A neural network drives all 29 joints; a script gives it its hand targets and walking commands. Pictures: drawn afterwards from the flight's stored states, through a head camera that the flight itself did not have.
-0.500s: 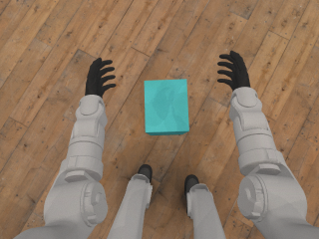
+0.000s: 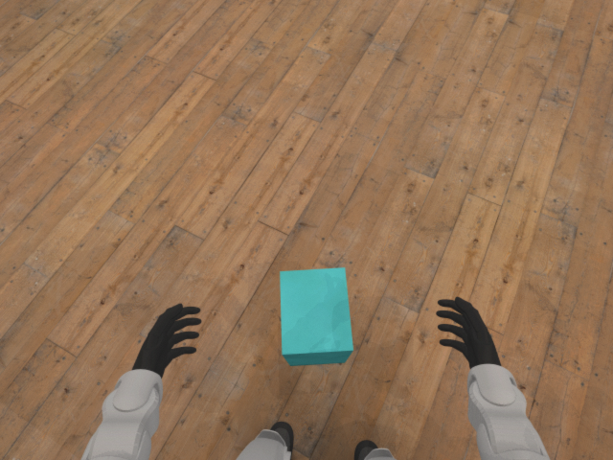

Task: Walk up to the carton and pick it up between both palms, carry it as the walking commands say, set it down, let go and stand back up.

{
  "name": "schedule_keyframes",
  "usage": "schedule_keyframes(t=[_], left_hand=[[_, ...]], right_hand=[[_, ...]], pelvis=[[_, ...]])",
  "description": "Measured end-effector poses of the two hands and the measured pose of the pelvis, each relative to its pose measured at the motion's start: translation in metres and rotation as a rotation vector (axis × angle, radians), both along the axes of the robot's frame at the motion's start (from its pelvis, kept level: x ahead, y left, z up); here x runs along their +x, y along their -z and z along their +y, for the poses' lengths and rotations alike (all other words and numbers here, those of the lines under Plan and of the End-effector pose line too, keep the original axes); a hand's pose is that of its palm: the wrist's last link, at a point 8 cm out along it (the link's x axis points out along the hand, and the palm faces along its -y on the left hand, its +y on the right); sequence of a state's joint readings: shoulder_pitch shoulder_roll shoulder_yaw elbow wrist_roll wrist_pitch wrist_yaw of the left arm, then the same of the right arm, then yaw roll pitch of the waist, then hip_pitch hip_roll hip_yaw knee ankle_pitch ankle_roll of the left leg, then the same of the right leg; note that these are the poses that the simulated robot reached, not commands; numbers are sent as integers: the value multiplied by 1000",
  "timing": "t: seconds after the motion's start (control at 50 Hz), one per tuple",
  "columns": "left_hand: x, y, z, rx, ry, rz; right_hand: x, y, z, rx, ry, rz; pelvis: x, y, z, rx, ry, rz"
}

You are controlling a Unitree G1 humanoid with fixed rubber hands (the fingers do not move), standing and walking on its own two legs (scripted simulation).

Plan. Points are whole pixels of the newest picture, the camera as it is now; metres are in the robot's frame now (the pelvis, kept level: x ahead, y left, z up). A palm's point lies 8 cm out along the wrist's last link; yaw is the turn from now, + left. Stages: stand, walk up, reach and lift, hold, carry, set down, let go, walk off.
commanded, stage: let go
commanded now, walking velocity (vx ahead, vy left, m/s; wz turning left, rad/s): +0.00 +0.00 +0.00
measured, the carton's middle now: (315, 321) +0.41 +0.04 -0.60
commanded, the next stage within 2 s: stand in 0.70 s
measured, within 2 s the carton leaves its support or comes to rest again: neither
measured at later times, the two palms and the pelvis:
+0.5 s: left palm (142, 412) +0.18 +0.21 -0.04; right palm (567, 459) +0.18 -0.25 -0.04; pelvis +0.02 -0.02 +0.03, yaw +0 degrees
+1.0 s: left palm (91, 445) +0.14 +0.28 -0.07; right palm out of the picture +0.14 -0.29 -0.06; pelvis +0.02 +0.00 +0.02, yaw -1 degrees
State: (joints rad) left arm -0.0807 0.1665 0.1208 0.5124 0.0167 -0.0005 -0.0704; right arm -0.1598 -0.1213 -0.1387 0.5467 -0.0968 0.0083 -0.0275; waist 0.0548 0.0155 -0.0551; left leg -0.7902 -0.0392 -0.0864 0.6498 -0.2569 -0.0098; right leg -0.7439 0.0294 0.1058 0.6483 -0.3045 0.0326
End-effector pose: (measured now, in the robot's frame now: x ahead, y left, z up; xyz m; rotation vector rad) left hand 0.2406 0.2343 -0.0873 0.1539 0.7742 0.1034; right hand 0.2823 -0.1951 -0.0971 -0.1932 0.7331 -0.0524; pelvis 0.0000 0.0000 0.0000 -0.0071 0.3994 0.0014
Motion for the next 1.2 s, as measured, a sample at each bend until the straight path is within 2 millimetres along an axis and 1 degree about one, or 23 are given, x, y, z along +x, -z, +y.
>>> schedule_keyframes(t=[0.12, 0.2, 0.28, 0.36, 0.42, 0.52, 0.7, 0.74, 0.8, 0.88, 0.94, 1.04, 1.2], left_hand=[[-37, -24, -8, -10, -4, 8], [-56, -36, -14, -7, 7, 19], [-66, -43, -19, -3, 28, 26], [-65, -45, -21, 3, 48, 29], [-61, -46, -21, 8, 57, 24], [-55, -48, -20, 12, 58, 16], [-63, -47, -10, 24, -3, 51], [-65, -44, -3, 53, -10, 45], [-73, -35, 13, 103, -16, 57], [-86, -24, 33, 141, -18, 108], [-94, -17, 42, 159, -14, 147], [-98, -11, 48, 170, -2, 188], [-91, -9, 50, 175, 10, 202]], right_hand=[[-38, -25, -27, -7, 4, 17], [-62, -40, -40, -10, 7, 24], [-83, -51, -50, -6, 16, 31], [-99, -56, -57, -3, 28, 47], [-104, -57, -59, 1, 33, 52], [-104, -58, -56, 14, 42, 46], [-103, -57, -50, 8, 50, 38], [-106, -53, -54, -43, 41, 58], [-116, -47, -68, -117, 58, 102], [-129, -44, -86, -178, 90, 154], [-136, -43, -95, -204, 107, 181], [-140, -41, -99, -221, 119, 210], [-141, -36, -96, -213, 123, 236]], pelvis=[[13, -15, -6, 4, 2, -133], [19, -23, -11, 8, 5, -223], [22, -28, -16, 11, 5, -311], [23, -28, -20, 13, 4, -387], [22, -28, -21, 14, 4, -431], [21, -27, -20, 16, 4, -476], [17, -25, -12, 17, -6, -489], [16, -24, -11, 13, -5, -466], [16, -22, -9, 8, 0, -437], [18, -21, -6, 3, 6, -416], [20, -21, -4, 2, 9, -410], [24, -21, -1, 0, 13, -408], [28, -22, 1, 1, 16, -414]])
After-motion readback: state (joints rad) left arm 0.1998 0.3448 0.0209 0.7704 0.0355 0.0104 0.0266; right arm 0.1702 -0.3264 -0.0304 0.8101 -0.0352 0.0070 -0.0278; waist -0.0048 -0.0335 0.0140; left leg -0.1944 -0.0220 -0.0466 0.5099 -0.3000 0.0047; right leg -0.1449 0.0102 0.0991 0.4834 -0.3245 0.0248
